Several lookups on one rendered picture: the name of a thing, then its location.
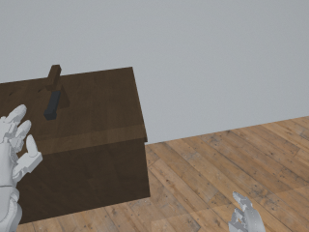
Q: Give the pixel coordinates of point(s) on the counter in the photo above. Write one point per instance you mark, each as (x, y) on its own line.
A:
(93, 153)

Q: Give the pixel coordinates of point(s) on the left robot hand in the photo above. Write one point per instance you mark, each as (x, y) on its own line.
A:
(11, 142)

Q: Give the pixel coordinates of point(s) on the right robot hand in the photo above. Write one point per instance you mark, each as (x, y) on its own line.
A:
(250, 218)

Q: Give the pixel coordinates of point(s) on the robot left forearm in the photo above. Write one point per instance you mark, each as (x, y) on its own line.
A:
(10, 210)

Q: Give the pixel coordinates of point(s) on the tap lever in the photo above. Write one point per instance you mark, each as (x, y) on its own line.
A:
(50, 112)

